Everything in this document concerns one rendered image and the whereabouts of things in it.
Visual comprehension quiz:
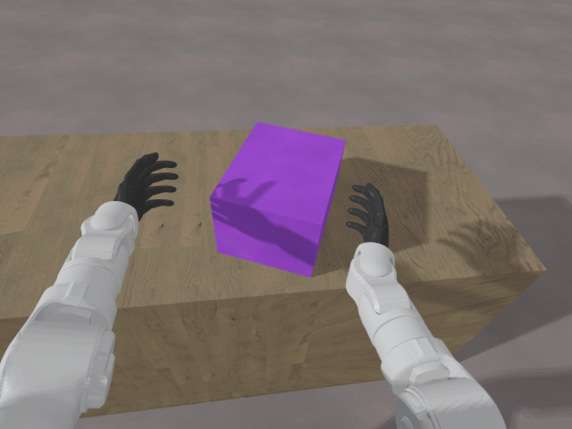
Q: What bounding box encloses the robot right forearm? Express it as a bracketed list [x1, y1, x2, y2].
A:
[346, 242, 507, 429]

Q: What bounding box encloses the robot left upper arm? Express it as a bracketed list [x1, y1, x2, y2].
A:
[0, 321, 115, 429]

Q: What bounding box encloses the right robot hand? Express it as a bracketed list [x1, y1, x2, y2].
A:
[346, 182, 389, 248]

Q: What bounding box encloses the carton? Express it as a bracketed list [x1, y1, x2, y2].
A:
[210, 122, 346, 278]

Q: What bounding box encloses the robot right upper arm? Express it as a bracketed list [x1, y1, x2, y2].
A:
[395, 377, 505, 429]

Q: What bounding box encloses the left robot hand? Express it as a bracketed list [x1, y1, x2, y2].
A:
[113, 152, 179, 221]

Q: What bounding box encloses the robot left forearm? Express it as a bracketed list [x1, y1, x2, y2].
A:
[0, 201, 139, 398]

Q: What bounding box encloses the pedestal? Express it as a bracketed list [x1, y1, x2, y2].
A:
[0, 124, 547, 418]

